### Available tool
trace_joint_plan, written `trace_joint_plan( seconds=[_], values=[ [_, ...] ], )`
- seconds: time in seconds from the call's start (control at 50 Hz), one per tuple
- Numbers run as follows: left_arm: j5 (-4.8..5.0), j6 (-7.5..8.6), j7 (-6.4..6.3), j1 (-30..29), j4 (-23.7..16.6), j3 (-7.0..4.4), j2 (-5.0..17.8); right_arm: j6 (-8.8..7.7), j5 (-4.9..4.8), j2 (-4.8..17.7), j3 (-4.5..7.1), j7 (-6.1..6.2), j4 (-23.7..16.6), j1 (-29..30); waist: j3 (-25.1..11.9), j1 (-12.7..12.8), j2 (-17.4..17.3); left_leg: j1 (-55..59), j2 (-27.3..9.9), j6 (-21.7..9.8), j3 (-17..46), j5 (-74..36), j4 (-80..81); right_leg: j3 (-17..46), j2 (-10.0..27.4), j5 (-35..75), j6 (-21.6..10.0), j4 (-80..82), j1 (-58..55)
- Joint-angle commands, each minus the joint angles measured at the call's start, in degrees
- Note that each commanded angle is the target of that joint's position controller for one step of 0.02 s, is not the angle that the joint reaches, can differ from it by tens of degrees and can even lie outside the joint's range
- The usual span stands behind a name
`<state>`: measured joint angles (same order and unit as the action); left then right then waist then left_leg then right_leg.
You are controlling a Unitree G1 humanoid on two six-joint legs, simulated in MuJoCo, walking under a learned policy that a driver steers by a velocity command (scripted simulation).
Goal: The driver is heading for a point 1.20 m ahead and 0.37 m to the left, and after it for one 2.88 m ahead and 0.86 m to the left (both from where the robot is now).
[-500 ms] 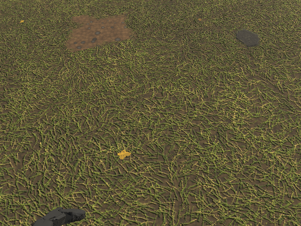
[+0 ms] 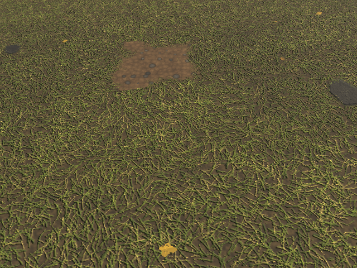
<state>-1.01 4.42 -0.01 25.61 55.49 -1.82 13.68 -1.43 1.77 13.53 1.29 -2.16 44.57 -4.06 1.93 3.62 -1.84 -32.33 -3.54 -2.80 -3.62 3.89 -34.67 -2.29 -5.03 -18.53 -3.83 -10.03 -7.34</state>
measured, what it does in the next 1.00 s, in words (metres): walks ahead, turning left: left foot, then right foot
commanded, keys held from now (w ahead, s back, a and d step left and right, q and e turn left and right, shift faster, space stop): w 0.38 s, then w+q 0.62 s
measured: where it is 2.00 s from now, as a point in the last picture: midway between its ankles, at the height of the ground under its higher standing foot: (157, 170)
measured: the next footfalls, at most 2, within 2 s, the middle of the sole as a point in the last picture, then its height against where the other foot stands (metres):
left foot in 0.06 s outside the picture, level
right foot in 0.58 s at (221, 267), level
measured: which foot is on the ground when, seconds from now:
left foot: up 0.00-0.04, down 0.06-0.58, up 0.60-1.00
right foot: down 0.00-0.08, up 0.10-0.56, down 0.58-1.00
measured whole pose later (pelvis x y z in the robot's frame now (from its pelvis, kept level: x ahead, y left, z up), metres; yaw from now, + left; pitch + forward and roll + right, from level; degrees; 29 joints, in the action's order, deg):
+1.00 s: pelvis +0.51 +0.01 +0.01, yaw +17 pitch +0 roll -2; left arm -1.0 5.0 -1.0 23.7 54.3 -2.7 12.2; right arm 1.4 1.8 13.6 3.1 -3.4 44.7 -5.6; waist 2.8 2.6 -2.0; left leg -35.6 -4.6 -4.4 -3.4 1.6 -42.3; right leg -16.6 -0.2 -18.1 -1.3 -16.2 -1.9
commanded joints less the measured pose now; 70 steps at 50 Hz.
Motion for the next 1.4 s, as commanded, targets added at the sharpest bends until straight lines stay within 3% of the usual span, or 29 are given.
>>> trace_joint_plan(
  seconds=[0.02, 0.04, 0.06, 0.08, 0.1, 0.14, 0.18, 0.28, 0.46, 0.52, 0.56, 0.58, 0.6, 0.62, 0.66, 0.7, 0.8, 0.92, 0.98, 1.04, 1.1, 1.12, 1.14, 1.16, 1.2, 1.22, 1.26, 1.34, 1.4],
  values=[
    [-0.38, 0.39, -0.68, -0.24, -1.09, -1.93, 9.9, -1.4, 0.04, 5.66, 1.69, 0.8, -2.52, -2.4, 0.91, -4.54, 5.81, 7.43, 3.87, -3.01, -1.77, 5.68, 3.25, 4.71, 17.16, 52.26, -5.48, -9.3, 1.14],
    [-0.33, 0.13, -0.65, -1.12, -0.88, -1.94, 10.15, -1.89, 0.29, 6.47, 2.3, 1.34, 0.29, -10.72, -3.53, -8.34, 4.51, 17.39, 5.79, -4.34, -2.74, 4.51, 6.78, 2.91, 15.21, 55.74, -4.44, -19.42, 2.56],
    [0.0, 0.22, -0.64, -1.13, -1.57, -1.49, 9.17, -2.42, 1.3, 9.37, 3.32, 2.01, 3.19, -20.87, -9.97, -12.03, 2.21, 32.63, 0.45, -6.57, 2.88, 4.65, 7.2, 1.33, 12.78, 44.77, -3.41, -33.28, 11.62],
    [2.15, 0.4, -0.07, 4.62, -3.39, -0.21, 3.48, -2.42, 2.28, 16.83, 5.33, 2.4, 3.88, -26.94, -18.46, -10.69, -10.69, 49.64, -17.19, -13.58, 29.75, 10.98, 10.51, -2.5, 3.43, 14.92, -0.39, -56.52, 31.18],
    [0.59, 0.37, -0.19, 3.97, -2.47, -1.35, 7.06, -1.78, -0.08, 15.13, 4.97, 1.63, 4.02, -24.45, -19.38, -9.6, -9.16, 48.47, -19.98, -15.28, 43.76, 9.25, 18.12, 5.23, -0.3, -10.39, -1.11, -64.81, 38.77],
    [0.0, 0.43, 0.13, -3.49, -4.09, -1.41, 6.7, -1.79, -1.06, 8.22, 3.28, 1.29, 2.66, -13.54, -4.06, -5.86, -0.74, 32.37, -15.68, -12.5, 27.36, 10.84, 20.66, 6.35, 6.22, -2.08, -1.71, -63.44, 42.1],
    [-0.72, -0.64, 0.57, -3.95, -4.04, -1.16, 4.87, -2.48, -1.04, 4.87, 2.19, 1.46, 3.74, -11.17, 0.21, -2.74, -2.18, 23.48, -10.36, -8.86, 17.83, 4.81, 24.07, 5.29, 9.33, 1.18, -0.88, -56.86, 37.71],
    [-1.0, -2.41, 1.62, -9.03, -5.31, -0.8, 3.28, -4.05, -1.21, 6.41, 2.56, 1.54, 6.93, -16.36, 1.54, -2.24, -1.52, 22.54, -7.96, -9.84, 10.47, -3.06, 28.09, 2.39, 11.27, 8.05, 1.97, -50.02, 40.94],
    [-0.53, -1.84, 1.31, -26.0, -11.11, 0.29, 2.29, -3.19, -1.0, 6.64, 2.18, 2.24, 10.84, -24.22, 3.61, -6.73, -1.88, 30.69, -7.26, -8.99, 8.11, -15.63, 24.06, -1.06, 8.53, 17.0, 2.96, -26.14, 40.32],
    [-0.48, -1.01, 0.96, -24.26, -11.43, -0.18, 3.76, -2.58, -0.55, 8.42, 2.62, 2.85, 10.52, -22.34, 2.69, -4.77, -2.26, 33.03, -8.83, -8.42, 10.66, -21.7, 19.08, -0.17, 6.96, 11.39, 1.48, -22.54, 35.36],
    [-0.89, 0.09, 0.17, -12.04, -7.79, -1.3, 5.65, -2.37, -0.98, 8.95, 2.75, 2.92, 10.02, -20.04, -2.95, 0.89, 0.08, 30.66, -5.88, -6.42, 9.13, -27.4, 5.67, -0.9, 4.58, 11.0, -0.4, -15.93, 19.16],
    [-2.08, 0.97, -0.59, -2.18, -5.81, -2.57, 9.68, -2.57, -1.5, 7.2, 2.29, 2.7, 8.57, -19.68, -10.11, 4.31, 4.3, 22.05, -2.32, -4.98, 6.71, -16.32, -8.99, 7.36, 12.77, 8.62, -2.94, -14.67, 4.66],
    [-2.84, 0.76, -0.97, 1.58, -6.36, -4.14, 16.26, -2.58, -3.17, 0.02, 0.82, 2.53, 6.37, -25.1, -18.33, 2.27, 15.74, 3.55, 6.55, -2.17, 1.53, 18.12, -28.63, 30.27, 29.88, 4.82, -8.24, -11.22, -11.41],
    [-0.98, -0.43, -0.7, -0.77, -6.76, -3.92, 13.88, -1.92, -2.1, 5.63, 2.29, 2.99, 7.13, -24.97, -18.77, 2.09, 12.12, -2.34, 6.25, -2.8, 5.96, 26.63, -36.07, 39.0, 31.4, -1.4, -10.33, -6.3, -7.7],
    [-0.61, -0.46, -0.55, -9.9, -8.32, -1.98, 5.96, -1.47, -1.43, 5.86, 2.84, 2.5, 6.11, -18.38, -4.04, -0.85, 5.05, -4.23, 0.89, -2.84, 7.08, 18.08, -36.14, 23.69, 26.24, -2.25, -7.68, -2.49, 6.83],
    [-0.42, 0.4, -0.95, -11.28, -7.65, -1.39, 3.56, -0.15, -0.48, 4.34, 3.03, 1.65, 5.89, -18.2, -0.23, -3.46, 7.61, -0.64, -1.31, -1.82, 6.84, 14.37, -32.51, 13.24, 21.7, 5.97, -4.45, -0.1, 14.23],
    [0.27, 2.1, -0.86, -7.21, -5.83, -2.13, 4.86, 2.45, -0.21, 2.62, 3.12, 0.44, 2.85, -12.92, 1.13, -4.71, 5.67, -4.76, -2.41, -0.27, 5.79, 5.97, -29.21, 2.37, 20.45, 17.13, -4.42, 1.75, 14.78],
    [0.15, 1.76, -0.96, -3.68, -4.61, -2.26, 5.51, 2.32, -0.04, 1.32, 1.86, -0.72, -2.3, -1.48, 3.58, -2.7, 5.91, -5.03, -1.49, -0.46, 1.21, -4.5, -11.96, -6.35, 19.59, 22.5, -4.08, 0.76, 13.24],
    [-0.02, 1.06, -1.26, -1.46, -3.9, -2.43, 6.66, 2.1, 0.22, 2.45, 1.93, -1.88, -4.92, 4.22, 5.23, -0.83, 5.04, -4.51, -0.5, -2.02, -1.09, -2.71, -5.69, -8.38, 20.48, 26.61, -3.57, -0.4, 9.41],
    [0.07, -0.03, -1.73, -1.41, -3.26, -2.9, 8.69, 1.71, 0.24, 3.06, 2.3, -1.86, -5.44, 2.66, 3.25, -1.99, 6.91, 1.11, 2.46, -4.75, -4.05, 4.28, -1.4, -11.43, 21.07, 43.53, -2.52, -6.92, 4.31],
    [-0.13, -1.69, -2.13, -2.99, -3.48, -3.44, 10.99, 1.01, 0.38, 5.67, 4.07, -0.48, -1.7, -11.48, -5.97, -8.56, 6.46, 17.93, 8.34, -8.87, -4.29, 10.71, 2.87, -13.4, 20.53, 55.55, -0.95, -29.63, 3.99],
    [-0.09, -2.01, -1.98, -3.82, -4.82, -3.11, 10.06, 0.56, 1.07, 9.57, 5.54, 0.5, 0.86, -20.92, -11.59, -13.04, 0.65, 32.25, 3.24, -11.69, 5.0, 13.47, 7.78, -14.57, 18.87, 42.68, 1.05, -47.44, 14.71],
    [0.04, -1.92, -0.49, -1.72, -9.25, -1.66, 2.64, 0.63, -0.06, 16.54, 7.01, 1.17, -0.29, -18.3, -15.93, -7.77, -12.3, 50.16, -13.55, -18.97, 34.22, 15.33, 11.57, -11.94, 7.63, -11.08, 4.64, -67.17, 41.65],
    [-0.44, -1.39, -0.29, -8.42, -11.11, -2.8, 7.71, 1.26, -1.48, 16.63, 7.16, 1.38, -1.59, -20.53, -17.86, -11.34, -5.41, 50.54, -16.04, -21.32, 45.71, 13.04, 17.85, 0.9, 4.51, -12.39, 5.26, -72.29, 49.59],
    [0.93, -0.26, -0.5, -11.12, -11.64, -2.66, 7.83, 1.33, -1.88, 11.84, 5.88, 2.13, -0.91, -14.33, -4.69, -7.03, 1.08, 35.14, -12.94, -17.61, 29.31, -3.16, 19.0, 3.39, 10.4, -1.68, 4.56, -62.95, 47.21],
    [0.19, -0.56, -0.84, -9.7, -10.75, -2.73, 7.57, 0.86, -1.82, 9.88, 5.27, 2.19, -1.01, -12.03, -2.39, -4.55, 2.13, 29.29, -9.6, -15.25, 24.47, -9.01, 19.65, 3.82, 11.98, -0.26, 4.7, -57.75, 42.6],
    [-1.53, -2.84, -0.99, -7.55, -10.47, -2.67, 6.88, -0.4, -2.09, 7.95, 4.33, 2.0, -1.16, -10.34, -3.43, -2.06, 0.72, 24.27, -6.25, -13.85, 20.32, -13.74, 20.37, 4.09, 12.1, -0.63, 5.81, -52.23, 35.95],
    [-2.19, -5.12, 0.13, -12.46, -12.65, -1.81, 4.7, -0.79, -1.77, 10.77, 4.88, 1.86, -0.61, -13.75, -3.74, -3.2, 0.78, 21.3, -2.95, -13.54, 18.64, -13.38, 21.81, 1.23, 9.58, 4.9, 7.09, -46.97, 36.23],
    [-1.82, -4.89, 0.52, -14.04, -12.72, -2.19, 6.4, -0.74, -0.51, 11.16, 5.06, 1.37, -1.09, -15.88, -4.08, -4.52, -1.48, 22.18, -2.94, -12.75, 20.7, -8.88, 21.2, 1.96, 9.43, 15.21, 6.07, -48.91, 38.87]
  ],
)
